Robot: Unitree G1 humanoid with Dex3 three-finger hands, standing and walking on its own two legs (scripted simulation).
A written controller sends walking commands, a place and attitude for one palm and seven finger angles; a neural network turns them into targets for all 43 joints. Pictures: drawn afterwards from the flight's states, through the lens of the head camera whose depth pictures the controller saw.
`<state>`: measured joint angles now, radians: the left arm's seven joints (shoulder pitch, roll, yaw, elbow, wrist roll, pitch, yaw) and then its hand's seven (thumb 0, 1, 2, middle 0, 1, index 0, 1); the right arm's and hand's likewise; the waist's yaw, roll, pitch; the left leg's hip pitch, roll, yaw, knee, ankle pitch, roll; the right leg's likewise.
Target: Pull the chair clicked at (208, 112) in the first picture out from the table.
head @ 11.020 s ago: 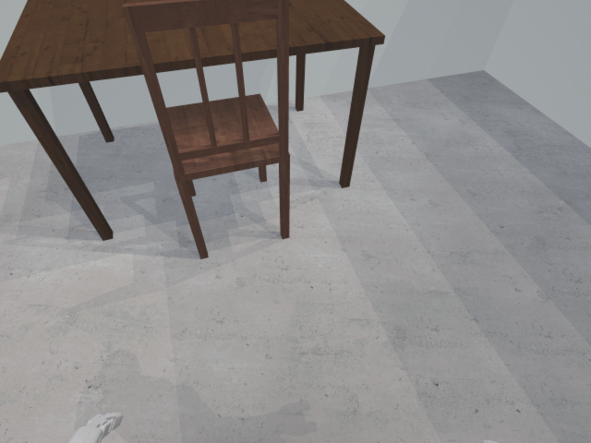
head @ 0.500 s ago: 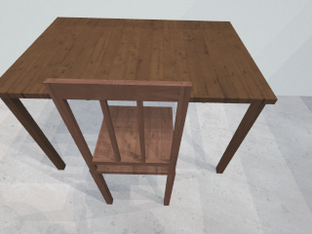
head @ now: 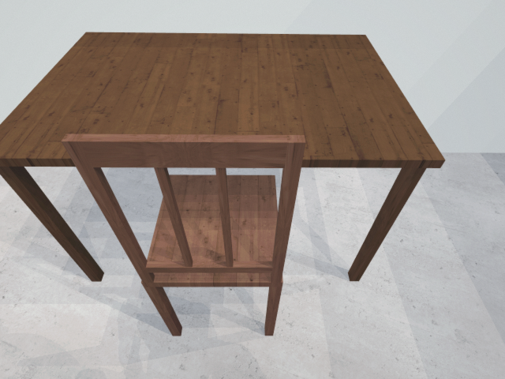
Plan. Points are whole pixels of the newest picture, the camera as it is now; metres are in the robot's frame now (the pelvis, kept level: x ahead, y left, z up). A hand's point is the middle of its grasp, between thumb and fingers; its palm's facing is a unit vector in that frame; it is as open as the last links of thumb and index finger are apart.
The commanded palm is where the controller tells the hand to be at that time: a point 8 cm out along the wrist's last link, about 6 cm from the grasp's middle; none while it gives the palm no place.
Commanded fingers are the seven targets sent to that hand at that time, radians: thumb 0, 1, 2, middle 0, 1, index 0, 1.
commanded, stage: look again from close up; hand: left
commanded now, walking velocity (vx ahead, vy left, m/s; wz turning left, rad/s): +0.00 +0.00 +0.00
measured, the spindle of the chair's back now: (177, 224) +0.42 +0.19 -0.05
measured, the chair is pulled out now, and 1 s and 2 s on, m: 0.00 0.00 0.00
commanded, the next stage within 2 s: none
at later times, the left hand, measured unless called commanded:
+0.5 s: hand out of the picture -0.03 +0.14 -0.18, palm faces +0.04 -0.98 -0.17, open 7.3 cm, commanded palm none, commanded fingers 0.00 0.90 0.90 -0.20 -0.30 -0.20 -0.30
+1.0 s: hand out of the picture -0.02 +0.12 -0.17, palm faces +0.04 -0.98 -0.17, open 7.3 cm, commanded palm none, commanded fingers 0.00 0.90 0.90 -0.20 -0.30 -0.20 -0.30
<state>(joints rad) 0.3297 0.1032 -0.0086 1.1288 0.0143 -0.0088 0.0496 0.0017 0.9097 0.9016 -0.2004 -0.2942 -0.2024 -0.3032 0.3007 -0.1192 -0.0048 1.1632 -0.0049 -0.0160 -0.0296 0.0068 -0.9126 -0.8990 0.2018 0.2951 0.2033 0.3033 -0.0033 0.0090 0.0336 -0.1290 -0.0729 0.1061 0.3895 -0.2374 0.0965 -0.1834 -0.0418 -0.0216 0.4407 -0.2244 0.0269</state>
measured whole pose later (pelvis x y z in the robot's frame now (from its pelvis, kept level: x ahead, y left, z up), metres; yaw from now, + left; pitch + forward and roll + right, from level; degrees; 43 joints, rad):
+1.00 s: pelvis +0.01 -0.02 +0.00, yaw +0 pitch -1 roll +0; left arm 0.35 0.09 -0.01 1.13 0.01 -0.01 0.05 0.00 0.91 0.90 -0.20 -0.29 -0.20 -0.30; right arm 0.33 -0.11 0.00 1.17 0.00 -0.02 -0.04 0.01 -0.91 -0.90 0.20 0.30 0.20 0.30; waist 0.00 0.02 0.01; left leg -0.13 -0.04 0.10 0.40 -0.26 0.06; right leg -0.18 -0.01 -0.03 0.44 -0.24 -0.01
